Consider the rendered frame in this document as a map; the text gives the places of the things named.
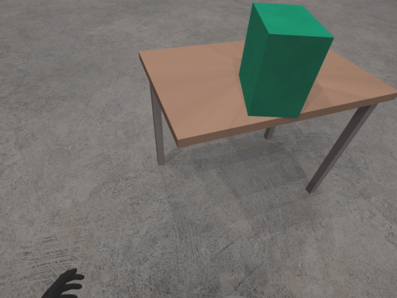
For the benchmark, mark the left robot hand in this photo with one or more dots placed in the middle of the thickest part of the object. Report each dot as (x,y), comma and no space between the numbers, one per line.
(60,286)

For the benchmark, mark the table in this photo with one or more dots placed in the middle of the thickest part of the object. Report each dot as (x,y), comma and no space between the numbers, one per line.
(199,92)

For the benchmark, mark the carton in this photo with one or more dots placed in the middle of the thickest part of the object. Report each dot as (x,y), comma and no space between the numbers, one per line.
(284,49)

